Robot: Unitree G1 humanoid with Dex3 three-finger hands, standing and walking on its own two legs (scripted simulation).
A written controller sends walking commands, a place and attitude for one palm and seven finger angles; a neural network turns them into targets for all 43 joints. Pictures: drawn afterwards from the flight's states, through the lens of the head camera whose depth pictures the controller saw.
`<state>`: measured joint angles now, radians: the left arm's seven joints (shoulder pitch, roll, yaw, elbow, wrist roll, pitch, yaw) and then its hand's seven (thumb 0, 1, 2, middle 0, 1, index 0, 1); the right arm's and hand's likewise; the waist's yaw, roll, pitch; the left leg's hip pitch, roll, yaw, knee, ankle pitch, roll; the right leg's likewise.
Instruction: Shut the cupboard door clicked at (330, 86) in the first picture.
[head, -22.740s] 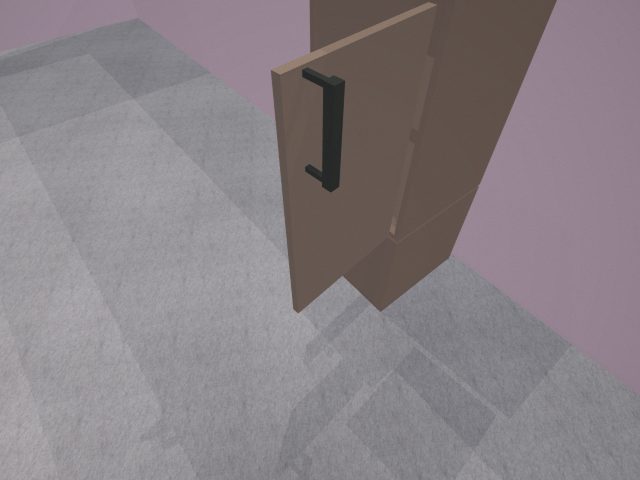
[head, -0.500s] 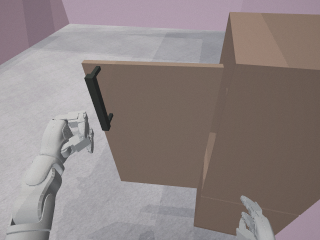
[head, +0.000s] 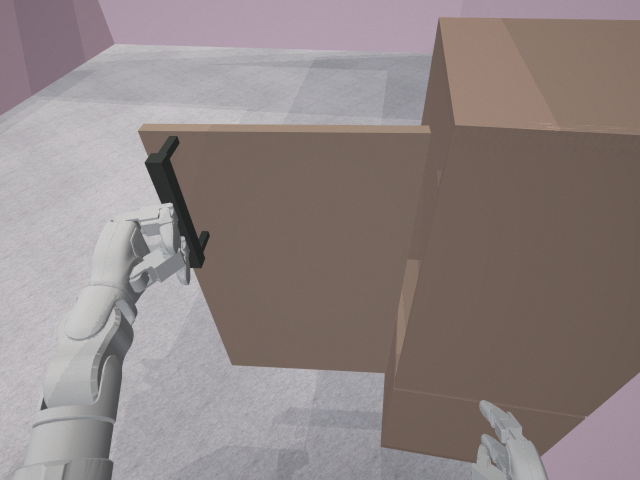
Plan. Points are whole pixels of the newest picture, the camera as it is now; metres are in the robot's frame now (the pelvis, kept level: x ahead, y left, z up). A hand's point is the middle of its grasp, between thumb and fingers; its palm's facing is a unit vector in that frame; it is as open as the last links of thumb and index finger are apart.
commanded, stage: bring the fist close to the handle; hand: left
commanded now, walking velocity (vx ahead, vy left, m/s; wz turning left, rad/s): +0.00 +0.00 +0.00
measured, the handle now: (184, 206) +0.41 +0.21 +0.16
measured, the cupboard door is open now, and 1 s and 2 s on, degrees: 96 86 67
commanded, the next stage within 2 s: push the door shut along its arc in 0.22 s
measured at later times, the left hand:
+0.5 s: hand (190, 248) +0.33 +0.18 +0.16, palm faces +0.01 -1.00 -0.06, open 3.1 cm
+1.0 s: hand (209, 214) +0.39 +0.17 +0.16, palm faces -0.11 -0.99 -0.06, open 3.1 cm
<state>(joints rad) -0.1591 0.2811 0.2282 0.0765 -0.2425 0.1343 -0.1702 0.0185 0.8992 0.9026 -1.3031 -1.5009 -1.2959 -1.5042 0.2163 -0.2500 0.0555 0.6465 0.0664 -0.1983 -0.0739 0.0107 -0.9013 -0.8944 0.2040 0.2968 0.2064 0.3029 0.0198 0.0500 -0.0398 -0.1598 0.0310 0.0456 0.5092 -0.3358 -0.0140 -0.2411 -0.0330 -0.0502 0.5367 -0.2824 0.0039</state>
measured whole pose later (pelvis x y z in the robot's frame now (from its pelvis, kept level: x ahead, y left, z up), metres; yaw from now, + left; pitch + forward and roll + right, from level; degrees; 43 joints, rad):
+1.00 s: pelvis -0.01 +0.00 +0.00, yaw +0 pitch +1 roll +0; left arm -0.56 0.35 0.19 0.59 -0.22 0.01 -0.30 0.02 0.90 0.90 -1.32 -1.50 -1.30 -1.50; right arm 0.25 -0.27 0.05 0.68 0.07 -0.13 -0.09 0.01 -0.90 -0.89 0.20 0.30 0.21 0.30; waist -0.02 0.03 -0.02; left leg -0.20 0.02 0.04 0.51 -0.32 -0.01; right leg -0.28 -0.04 -0.05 0.54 -0.27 0.00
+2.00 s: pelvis +0.00 +0.01 -0.01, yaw -1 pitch +13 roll +0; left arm -1.13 0.52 0.24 1.23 -0.14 -0.14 -0.51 0.00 0.88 0.91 -1.30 -1.50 -1.29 -1.50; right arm 0.41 -0.30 0.02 0.73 0.00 -0.11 -0.07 0.00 -0.90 -0.89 0.21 0.30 0.21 0.30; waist -0.18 0.02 -0.05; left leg -0.50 0.04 0.07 0.65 -0.37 0.00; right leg -0.58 -0.03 -0.02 0.64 -0.28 0.01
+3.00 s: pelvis -0.01 +0.00 +0.00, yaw -1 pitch +6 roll +0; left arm -0.80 0.17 0.18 0.86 -0.13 -0.12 0.05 0.02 0.90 0.90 -1.30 -1.50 -1.30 -1.50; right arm 0.33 -0.27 -0.01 0.71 0.04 -0.07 -0.01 0.01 -0.91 -0.89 0.20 0.30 0.20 0.30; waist -0.06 0.04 -0.06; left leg -0.32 0.05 0.06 0.56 -0.33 -0.01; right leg -0.40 -0.02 -0.03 0.55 -0.25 0.00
